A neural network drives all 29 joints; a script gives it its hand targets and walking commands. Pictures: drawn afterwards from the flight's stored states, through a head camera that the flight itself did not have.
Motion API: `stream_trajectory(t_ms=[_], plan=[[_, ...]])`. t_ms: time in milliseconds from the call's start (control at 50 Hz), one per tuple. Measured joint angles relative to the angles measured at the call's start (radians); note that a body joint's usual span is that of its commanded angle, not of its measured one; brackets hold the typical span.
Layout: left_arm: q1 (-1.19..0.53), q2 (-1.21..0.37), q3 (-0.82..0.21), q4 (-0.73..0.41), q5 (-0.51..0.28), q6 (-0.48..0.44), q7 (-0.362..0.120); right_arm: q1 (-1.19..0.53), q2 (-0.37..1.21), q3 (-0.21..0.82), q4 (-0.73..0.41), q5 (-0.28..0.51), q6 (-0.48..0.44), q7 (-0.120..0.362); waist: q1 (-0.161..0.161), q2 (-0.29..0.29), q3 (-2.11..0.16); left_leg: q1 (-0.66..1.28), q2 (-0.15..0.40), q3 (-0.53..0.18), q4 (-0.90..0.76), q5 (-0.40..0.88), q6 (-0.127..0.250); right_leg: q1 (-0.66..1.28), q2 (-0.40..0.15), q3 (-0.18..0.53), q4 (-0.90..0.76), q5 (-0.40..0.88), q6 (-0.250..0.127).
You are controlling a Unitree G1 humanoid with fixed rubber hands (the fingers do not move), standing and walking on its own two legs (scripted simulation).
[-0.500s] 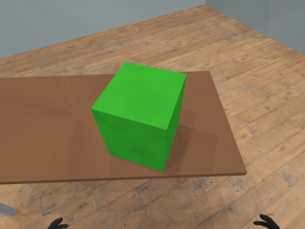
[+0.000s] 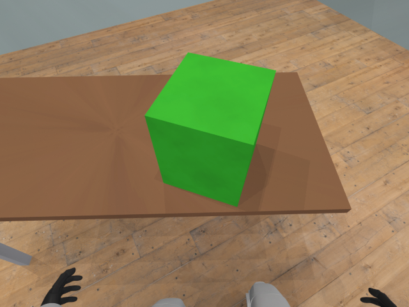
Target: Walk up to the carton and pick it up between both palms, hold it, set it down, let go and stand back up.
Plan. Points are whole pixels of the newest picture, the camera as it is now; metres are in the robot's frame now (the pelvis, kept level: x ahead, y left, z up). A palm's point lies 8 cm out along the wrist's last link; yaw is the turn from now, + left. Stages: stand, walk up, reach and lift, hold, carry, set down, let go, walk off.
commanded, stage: walk up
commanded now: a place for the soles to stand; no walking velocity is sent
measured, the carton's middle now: (213, 132) +0.46 -0.01 +0.02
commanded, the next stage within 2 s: none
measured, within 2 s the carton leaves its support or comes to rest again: neither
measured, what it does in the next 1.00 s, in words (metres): steps on the spot: right foot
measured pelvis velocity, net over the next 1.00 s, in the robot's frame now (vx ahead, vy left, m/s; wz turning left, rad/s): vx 0.05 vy -0.03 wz -0.06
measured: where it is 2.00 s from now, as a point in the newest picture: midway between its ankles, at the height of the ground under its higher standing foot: outside the picture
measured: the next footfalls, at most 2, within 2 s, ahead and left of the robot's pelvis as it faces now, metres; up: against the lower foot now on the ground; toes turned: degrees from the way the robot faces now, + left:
right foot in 0.24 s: +0.06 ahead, -0.13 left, +0.00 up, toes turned -4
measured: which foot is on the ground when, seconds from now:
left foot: down 0.00-1.00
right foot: up 0.00-0.22, down 0.24-1.00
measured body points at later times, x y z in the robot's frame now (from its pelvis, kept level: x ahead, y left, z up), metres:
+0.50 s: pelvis +0.01 -0.01 +0.02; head +0.01 -0.01 +0.47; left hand +0.09 +0.30 -0.10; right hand +0.07 -0.31 -0.11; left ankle +0.01 +0.11 -0.72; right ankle -0.02 -0.13 -0.72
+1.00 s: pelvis +0.05 -0.03 +0.02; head +0.07 -0.04 +0.47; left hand +0.16 +0.27 -0.09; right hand +0.10 -0.34 -0.11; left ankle +0.04 +0.11 -0.71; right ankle +0.02 -0.14 -0.72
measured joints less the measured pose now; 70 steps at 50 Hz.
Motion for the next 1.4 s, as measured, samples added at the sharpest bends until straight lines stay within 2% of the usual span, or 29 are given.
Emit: stream_trajectory(t_ms=[20, 60, 100, 140, 180, 240, 280, 320, 400, 440, 560, 640, 720, 800, 820, 860, 900, 980, 1020, 1060, 1140, 1400], plan=[[0.003, 0.001, 0.001, 0.001, -0.005, 0.004, 0.001, 0.006, 0.014, 0.005, 0.005, -0.003, -0.001, 0.0, 0.003, -0.01, 0.0, 0.006, -0.004, 0.008, -0.006, 0.016, 0.004, -0.005, 0.018, 0.024, 0.032, -0.077, -0.01], [0.027, -0.004, 0.0, 0.009, -0.012, 0.008, 0.001, 0.019, 0.042, 0.015, 0.003, -0.009, -0.003, 0.001, -0.012, -0.005, -0.022, 0.013, 0.007, 0.002, -0.038, 0.038, 0.015, -0.007, 0.072, 0.043, 0.113, -0.178, -0.025], [0.054, -0.009, -0.003, 0.018, -0.013, 0.002, -0.004, 0.029, 0.069, 0.028, -0.001, -0.01, -0.012, -0.003, -0.017, -0.003, -0.041, 0.031, 0.014, 0.001, -0.092, 0.065, 0.021, 0.018, 0.101, 0.035, 0.143, -0.192, -0.036], [0.076, -0.018, -0.005, 0.038, -0.011, -0.006, -0.007, 0.028, 0.09, 0.039, -0.003, -0.01, -0.024, -0.009, -0.012, 0.002, -0.053, 0.048, 0.022, 0.008, -0.129, 0.082, 0.021, 0.07, 0.109, 0.009, 0.094, -0.19, -0.045], [0.091, -0.029, -0.008, 0.054, -0.01, -0.013, -0.008, 0.023, 0.103, 0.048, -0.012, -0.004, -0.035, -0.014, -0.004, 0.007, -0.053, 0.059, 0.028, 0.02, -0.151, 0.091, 0.02, 0.136, 0.107, -0.014, -0.014, -0.158, -0.046], [0.101, -0.04, -0.013, 0.073, -0.002, -0.028, -0.007, 0.011, 0.117, 0.059, -0.017, 0.004, -0.047, -0.02, 0.007, 0.003, -0.049, 0.063, 0.024, 0.04, -0.157, 0.093, 0.015, 0.232, 0.098, -0.021, -0.209, 0.012, -0.051], [0.1, -0.056, -0.016, 0.09, 0.0, -0.034, -0.007, -0.004, 0.116, 0.059, -0.013, 0.01, -0.048, -0.024, 0.009, 0.021, -0.041, 0.07, 0.032, 0.048, -0.155, 0.092, 0.012, 0.253, 0.101, -0.018, -0.24, 0.025, -0.018], [0.102, -0.067, -0.022, 0.097, -0.001, -0.036, -0.014, -0.004, 0.114, 0.057, -0.007, 0.014, -0.053, -0.026, 0.004, 0.031, -0.048, 0.083, 0.031, 0.045, -0.172, 0.1, 0.01, 0.259, 0.099, -0.021, -0.239, 0.012, -0.004], [0.112, -0.068, -0.015, 0.099, 0.003, -0.035, -0.023, 0.008, 0.11, 0.045, 0.018, 0.008, -0.05, -0.023, 0.002, 0.028, -0.078, 0.108, 0.023, 0.043, -0.198, 0.111, 0.008, 0.253, 0.091, -0.028, -0.194, -0.025, -0.027], [0.12, -0.066, -0.013, 0.1, 0.007, -0.042, -0.022, 0.017, 0.103, 0.036, 0.031, 0.006, -0.044, -0.021, 0.002, 0.035, -0.093, 0.108, 0.033, 0.035, -0.192, 0.104, -0.001, 0.262, 0.099, -0.038, -0.204, -0.022, -0.021], [0.134, -0.077, -0.02, 0.093, 0.002, -0.059, -0.026, 0.026, 0.054, 0.02, 0.047, 0.007, -0.049, -0.024, 0.001, 0.066, -0.084, 0.097, 0.057, 0.014, -0.164, 0.083, -0.018, 0.284, 0.126, -0.052, -0.239, -0.016, -0.037], [0.135, -0.074, -0.02, 0.073, -0.006, -0.057, -0.027, 0.029, 0.046, 0.019, 0.044, -0.001, -0.064, -0.024, -0.001, 0.052, -0.062, 0.092, 0.049, 0.011, -0.163, 0.077, -0.018, 0.276, 0.117, -0.054, -0.229, -0.027, -0.033], [0.122, -0.056, -0.012, 0.063, -0.005, -0.044, -0.025, 0.035, 0.066, 0.026, 0.032, -0.004, -0.068, -0.027, 0.004, 0.007, -0.055, 0.107, 0.031, 0.025, -0.174, 0.069, -0.011, 0.241, 0.099, -0.05, -0.141, -0.068, -0.039], [0.102, -0.056, -0.008, 0.054, 0.007, -0.041, -0.019, 0.052, 0.077, 0.031, 0.009, -0.005, -0.062, -0.033, -0.003, 0.01, -0.051, 0.125, 0.045, 0.024, -0.173, 0.056, -0.016, 0.2, 0.108, -0.065, -0.075, -0.131, -0.051], [0.1, -0.056, -0.009, 0.049, 0.01, -0.045, -0.018, 0.056, 0.078, 0.031, 0.005, -0.005, -0.06, -0.033, -0.004, 0.014, -0.048, 0.128, 0.051, 0.025, -0.168, 0.05, -0.02, 0.194, 0.11, -0.067, -0.084, -0.124, -0.057], [0.099, -0.055, -0.012, 0.039, 0.013, -0.059, -0.018, 0.06, 0.076, 0.032, 0.0, -0.002, -0.052, -0.031, -0.004, 0.02, -0.039, 0.132, 0.059, 0.029, -0.14, 0.03, -0.034, 0.2, 0.106, -0.072, -0.122, -0.006, -0.058], [0.098, -0.066, -0.018, 0.041, 0.008, -0.063, -0.018, 0.058, 0.069, 0.035, 0.013, 0.011, -0.04, -0.034, -0.011, 0.043, -0.046, 0.111, 0.072, 0.014, -0.083, 0.012, -0.035, 0.219, 0.119, -0.081, -0.135, -0.024, -0.054], [0.108, -0.082, -0.027, 0.024, 0.008, -0.056, -0.019, 0.046, 0.061, 0.039, 0.018, 0.01, -0.032, -0.039, -0.003, 0.046, -0.051, 0.065, 0.044, -0.002, -0.03, -0.073, -0.026, 0.244, 0.107, -0.065, -0.17, -0.043, -0.057], [0.103, -0.083, -0.031, 0.017, -0.001, -0.048, -0.016, 0.04, 0.053, 0.042, 0.013, 0.009, -0.044, -0.041, -0.003, 0.051, -0.038, 0.055, 0.048, -0.008, -0.078, -0.007, -0.03, 0.258, 0.103, -0.07, -0.184, -0.038, -0.052], [0.09, -0.082, -0.035, 0.016, -0.012, -0.038, -0.018, 0.036, 0.043, 0.046, 0.015, 0.012, -0.057, -0.041, -0.004, 0.066, -0.026, 0.064, 0.067, -0.023, -0.161, 0.168, -0.031, 0.266, 0.112, -0.083, -0.177, -0.046, -0.046], [0.074, -0.078, -0.039, 0.031, -0.03, -0.023, -0.023, 0.016, 0.054, 0.05, 0.05, 0.012, -0.047, -0.044, 0.003, 0.049, -0.043, 0.089, 0.064, -0.021, -0.185, 0.126, -0.054, 0.29, 0.104, -0.087, -0.202, -0.047, -0.035], [0.049, -0.059, -0.028, 0.102, -0.022, -0.037, -0.025, -0.056, 0.081, 0.074, 0.078, 0.022, -0.058, -0.046, 0.005, 0.016, -0.064, 0.101, 0.053, -0.026, -0.242, 0.158, -0.038, 0.326, 0.09, -0.101, -0.301, 0.008, -0.019]])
